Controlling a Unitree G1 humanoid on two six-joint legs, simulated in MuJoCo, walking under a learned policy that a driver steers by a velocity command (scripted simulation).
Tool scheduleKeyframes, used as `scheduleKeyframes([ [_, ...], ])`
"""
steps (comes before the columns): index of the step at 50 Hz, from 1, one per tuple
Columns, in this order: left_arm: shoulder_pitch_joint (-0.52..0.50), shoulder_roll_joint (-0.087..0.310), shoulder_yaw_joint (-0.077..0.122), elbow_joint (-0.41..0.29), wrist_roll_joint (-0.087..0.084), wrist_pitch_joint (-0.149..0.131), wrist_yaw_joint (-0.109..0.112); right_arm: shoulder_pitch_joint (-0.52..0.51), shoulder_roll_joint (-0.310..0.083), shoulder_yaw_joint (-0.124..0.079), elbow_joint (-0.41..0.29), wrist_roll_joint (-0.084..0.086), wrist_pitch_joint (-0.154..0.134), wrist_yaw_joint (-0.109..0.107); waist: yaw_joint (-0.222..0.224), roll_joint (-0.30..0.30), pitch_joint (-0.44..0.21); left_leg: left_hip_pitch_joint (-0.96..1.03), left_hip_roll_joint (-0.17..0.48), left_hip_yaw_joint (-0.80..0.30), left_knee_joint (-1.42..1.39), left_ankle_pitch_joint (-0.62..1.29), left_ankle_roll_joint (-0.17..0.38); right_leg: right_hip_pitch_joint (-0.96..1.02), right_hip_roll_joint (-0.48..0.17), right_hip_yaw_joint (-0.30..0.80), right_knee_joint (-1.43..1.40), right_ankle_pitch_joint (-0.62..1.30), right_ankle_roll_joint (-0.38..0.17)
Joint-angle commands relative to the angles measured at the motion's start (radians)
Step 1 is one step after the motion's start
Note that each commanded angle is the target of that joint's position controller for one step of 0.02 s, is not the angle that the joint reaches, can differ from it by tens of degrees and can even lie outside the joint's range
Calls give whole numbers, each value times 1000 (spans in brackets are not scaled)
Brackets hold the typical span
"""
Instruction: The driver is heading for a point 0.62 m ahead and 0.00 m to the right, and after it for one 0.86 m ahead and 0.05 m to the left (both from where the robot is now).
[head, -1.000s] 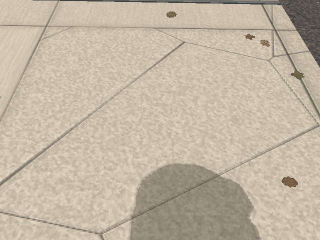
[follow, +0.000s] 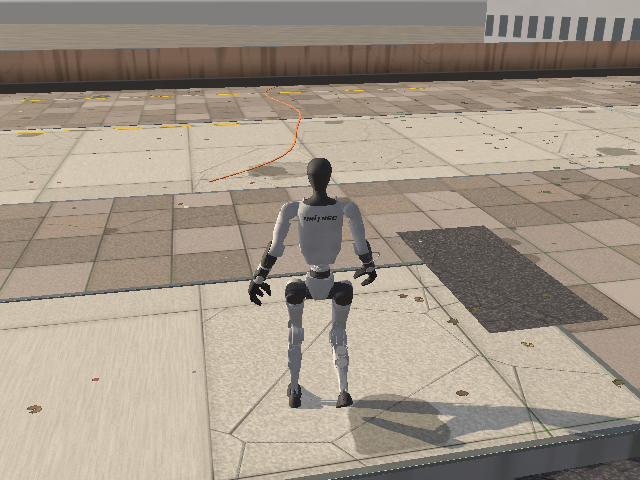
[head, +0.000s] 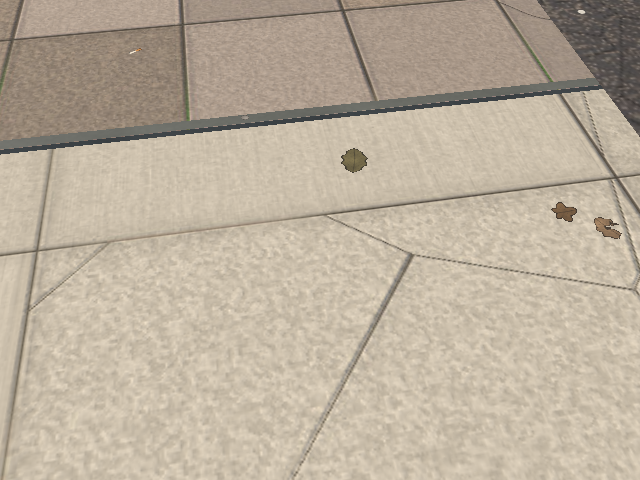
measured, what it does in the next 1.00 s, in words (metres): walks ahead: right foot, then left foot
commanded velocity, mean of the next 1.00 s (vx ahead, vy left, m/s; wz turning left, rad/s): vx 0.85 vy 0.00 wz -0.06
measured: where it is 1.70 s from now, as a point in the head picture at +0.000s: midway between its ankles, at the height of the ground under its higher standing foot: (357, 230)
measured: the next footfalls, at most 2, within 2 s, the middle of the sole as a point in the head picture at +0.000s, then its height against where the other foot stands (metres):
right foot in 0.32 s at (381, 476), level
left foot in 0.76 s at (348, 280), level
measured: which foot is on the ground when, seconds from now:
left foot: down 0.00-0.28, up 0.30-0.74, down 0.76-1.00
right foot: up 0.00-0.30, down 0.32-0.76, up 0.78-1.00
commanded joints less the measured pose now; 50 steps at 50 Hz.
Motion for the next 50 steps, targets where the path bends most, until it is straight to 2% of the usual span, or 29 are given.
scheduleKeyframes([
  [1,-157,-20,-26,-157,26,18,-38,196,-34,-20,29,8,-24,-4,-91,67,-42,430,286,-340,-298,73,119,-465,-120,3,98,54,10],
  [4,-237,-71,-53,-227,35,53,-58,258,-16,-14,110,37,-37,12,-54,117,34,379,259,-134,-336,340,65,-533,-152,-25,44,44,12],
  [7,-311,-58,-68,-275,36,59,-75,213,-52,-15,133,37,-46,7,-14,135,97,288,188,65,-417,503,30,-453,-127,-94,-150,224,10],
  [8,-328,-49,-68,-259,27,66,-79,205,-48,-14,146,38,-42,3,-22,99,98,277,124,141,-447,523,11,-393,-90,-149,-205,263,4],
  [9,-357,-66,-80,-288,26,62,-87,219,-84,-14,147,38,-48,3,-7,110,150,250,150,167,-439,664,-2,-349,-103,-181,-345,283,-10],
  [11,-388,-53,-83,-278,32,54,-90,278,-125,-23,171,44,-47,-7,-12,92,151,298,146,217,-376,1065,-21,-206,-18,-300,-481,294,-45],
  [13,-265,-15,-71,-231,40,42,-84,305,-184,-33,170,46,-30,-32,64,136,49,321,192,190,-187,1303,-8,27,50,-290,-541,271,-77],
  [14,-87,18,-51,-171,49,36,-73,281,-218,-38,166,46,-18,-38,153,148,-31,264,217,164,19,1349,12,250,77,-234,-566,240,-103],
  [15,153,52,-27,-88,45,32,-52,206,-234,-39,146,46,-8,-36,267,145,-100,143,208,157,308,1241,34,515,34,-122,-683,286,-148],
  [16,161,120,4,-54,34,36,-25,194,-179,-38,137,39,3,-21,218,3,-107,-64,33,153,757,181,58,671,-72,30,-720,195,-171],
  [17,74,203,13,-110,45,34,-14,354,-45,-1,78,48,3,-25,37,-154,-260,-222,7,16,1078,-329,82,795,-331,348,-614,581,-205],
  [18,117,175,20,-128,34,43,3,293,-117,-8,29,83,-4,-17,115,-96,-417,-378,-34,-138,1137,-208,83,869,-416,575,-860,175,-305],
  [20,15,67,-5,-90,35,18,19,185,-123,-7,39,67,1,-3,28,78,-40,-429,46,-121,985,-70,76,466,-382,458,-1070,-98,-236],
  [23,-14,-16,-34,-43,24,-42,14,237,-59,0,99,37,68,22,-91,126,109,-224,116,-173,813,-64,44,65,-322,215,-1167,10,-167],
  [26,-19,-15,-33,-7,16,-80,-6,90,-28,2,58,47,82,40,-85,41,180,-313,130,-146,602,80,56,57,-234,-28,-1246,212,-92],
  [29,-33,-21,-37,0,4,-98,-12,-1,-10,8,38,58,62,61,-73,27,153,-238,104,-40,326,342,101,118,-148,-243,-1260,474,-18],
  [31,7,2,-38,16,-7,-107,-4,-73,2,13,26,62,53,78,-42,33,148,-166,68,30,175,478,133,197,-174,-289,-1296,615,8],
  [33,36,43,-33,27,-2,-100,12,-72,-21,6,33,55,50,84,-44,-8,107,-128,-10,99,94,477,161,370,-197,-324,-1216,993,48],
  [35,41,95,-22,27,15,-66,40,35,-66,-8,64,42,52,78,-106,-68,28,-21,-102,135,59,336,180,490,-227,-326,-991,1360,72],
  [36,18,116,-18,22,25,-44,48,200,-97,-23,111,32,50,71,-185,-79,-45,149,-145,119,44,285,192,467,-242,-314,-765,1421,71],
  [37,-24,124,-16,11,27,-30,50,394,-131,-43,171,21,45,56,-275,-64,-116,345,-135,47,-32,312,220,394,-239,-298,-486,1312,65],
  [38,-35,83,-23,17,22,-30,37,446,-172,-65,198,18,49,35,-287,23,-114,474,-57,-58,-87,371,246,235,-113,-306,-108,659,76],
  [39,154,-87,-65,-37,-4,-44,22,363,-290,-87,179,-6,49,31,-69,349,-226,843,263,-463,98,1138,394,-220,15,-191,337,-309,124],
  [40,132,-27,-72,-47,-16,-50,32,380,-290,-102,146,36,49,30,-149,143,-481,910,328,-648,-32,1068,469,-282,15,6,402,-212,101],
  [41,46,48,-58,-58,-61,-72,8,266,-175,-70,88,63,33,42,-152,57,-395,776,291,-645,-176,622,437,-287,-35,80,320,-198,91],
  [42,-60,53,-50,-96,-65,-71,13,128,-152,-58,71,88,23,49,-91,-43,-154,492,254,-562,-256,516,375,-284,-85,28,196,-127,94],
  [43,-92,54,-45,-88,-51,-57,21,67,-113,-42,61,85,12,47,-58,-59,-52,314,241,-486,-275,617,345,-242,-119,17,143,-100,106],
  [46,-39,19,-40,-86,-23,-13,31,50,-104,-36,72,67,-5,38,5,3,13,84,131,-285,-327,775,281,-120,-160,-6,-70,-31,133],
  [50,-104,-39,-53,-99,-5,-2,38,59,-121,-40,86,69,6,-1,-16,64,-67,171,33,-126,-286,983,186,-140,-116,-66,-386,181,165],
])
